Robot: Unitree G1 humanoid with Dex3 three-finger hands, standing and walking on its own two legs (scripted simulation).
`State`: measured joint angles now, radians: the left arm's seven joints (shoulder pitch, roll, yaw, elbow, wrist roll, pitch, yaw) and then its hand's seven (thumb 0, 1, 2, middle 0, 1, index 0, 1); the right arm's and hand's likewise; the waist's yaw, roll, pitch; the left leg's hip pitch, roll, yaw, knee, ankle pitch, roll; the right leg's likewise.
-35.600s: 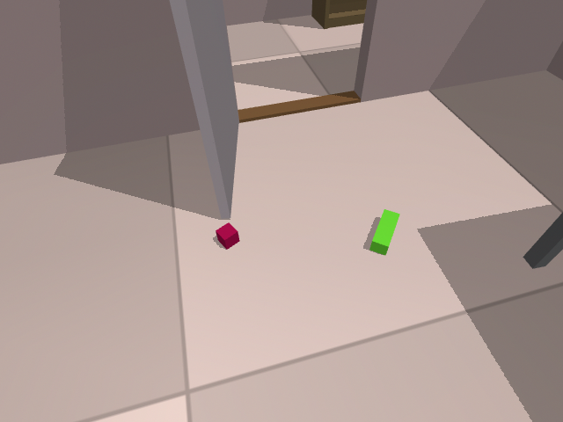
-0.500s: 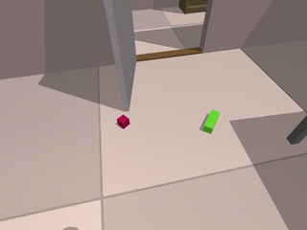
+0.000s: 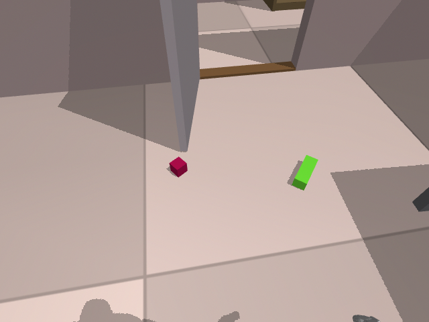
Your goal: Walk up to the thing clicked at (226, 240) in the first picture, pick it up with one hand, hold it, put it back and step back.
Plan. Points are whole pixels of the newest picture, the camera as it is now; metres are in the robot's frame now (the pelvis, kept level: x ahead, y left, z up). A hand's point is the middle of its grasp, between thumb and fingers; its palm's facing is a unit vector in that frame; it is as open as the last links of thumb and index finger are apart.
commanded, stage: step back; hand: left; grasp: from above
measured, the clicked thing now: (178, 166) +1.02 +0.23 -0.73
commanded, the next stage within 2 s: stand in 0.14 s
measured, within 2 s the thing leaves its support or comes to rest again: neither
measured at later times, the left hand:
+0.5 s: hand out of the picture +0.10 +0.25 -0.14, palm faces -0.03 -0.94 -0.33, open 7.4 cm
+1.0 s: hand out of the picture +0.09 +0.25 -0.14, palm faces -0.04 -0.94 -0.34, open 7.4 cm
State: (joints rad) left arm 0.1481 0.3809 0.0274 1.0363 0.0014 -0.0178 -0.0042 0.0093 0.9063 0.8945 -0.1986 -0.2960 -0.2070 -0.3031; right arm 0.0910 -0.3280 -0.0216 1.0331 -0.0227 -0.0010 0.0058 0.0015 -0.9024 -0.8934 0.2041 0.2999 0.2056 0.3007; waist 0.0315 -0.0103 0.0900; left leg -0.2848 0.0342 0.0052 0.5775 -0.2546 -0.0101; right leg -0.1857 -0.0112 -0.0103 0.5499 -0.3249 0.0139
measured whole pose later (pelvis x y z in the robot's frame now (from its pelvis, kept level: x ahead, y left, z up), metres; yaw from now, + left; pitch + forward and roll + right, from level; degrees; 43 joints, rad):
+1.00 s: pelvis +0.01 -0.01 +0.02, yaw -1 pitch -2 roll +0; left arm 0.11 0.35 0.00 1.14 0.00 -0.02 -0.01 0.01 0.91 0.89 -0.20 -0.30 -0.21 -0.30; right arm 0.10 -0.35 0.00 1.16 -0.01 -0.01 0.01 0.00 -0.90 -0.89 0.20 0.30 0.21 0.30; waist -0.01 0.01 0.05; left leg -0.15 0.03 0.02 0.32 -0.14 -0.02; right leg -0.07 -0.01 0.00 0.31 -0.21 0.01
